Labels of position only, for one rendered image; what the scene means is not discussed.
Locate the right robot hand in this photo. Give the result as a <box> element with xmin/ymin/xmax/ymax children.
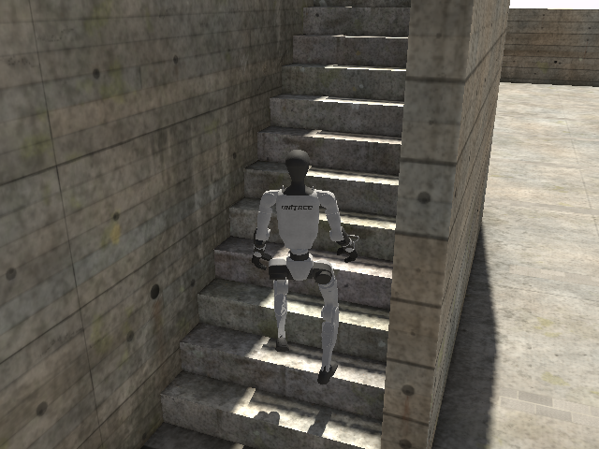
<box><xmin>337</xmin><ymin>243</ymin><xmax>358</xmax><ymax>263</ymax></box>

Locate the right robot upper arm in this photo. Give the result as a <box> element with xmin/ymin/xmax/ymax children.
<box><xmin>317</xmin><ymin>190</ymin><xmax>344</xmax><ymax>242</ymax></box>

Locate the right robot forearm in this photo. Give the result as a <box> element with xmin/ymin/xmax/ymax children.
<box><xmin>336</xmin><ymin>227</ymin><xmax>355</xmax><ymax>253</ymax></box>

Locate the left robot forearm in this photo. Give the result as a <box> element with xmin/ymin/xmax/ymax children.
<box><xmin>253</xmin><ymin>228</ymin><xmax>267</xmax><ymax>257</ymax></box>

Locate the left robot upper arm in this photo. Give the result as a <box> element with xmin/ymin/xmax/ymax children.
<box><xmin>256</xmin><ymin>190</ymin><xmax>279</xmax><ymax>241</ymax></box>

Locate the left robot hand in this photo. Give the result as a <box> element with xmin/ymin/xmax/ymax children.
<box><xmin>252</xmin><ymin>253</ymin><xmax>272</xmax><ymax>270</ymax></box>

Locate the humanoid robot head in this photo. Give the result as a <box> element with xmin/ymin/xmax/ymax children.
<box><xmin>282</xmin><ymin>150</ymin><xmax>314</xmax><ymax>196</ymax></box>

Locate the robot left foot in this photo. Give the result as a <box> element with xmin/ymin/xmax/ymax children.
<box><xmin>275</xmin><ymin>336</ymin><xmax>289</xmax><ymax>352</ymax></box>

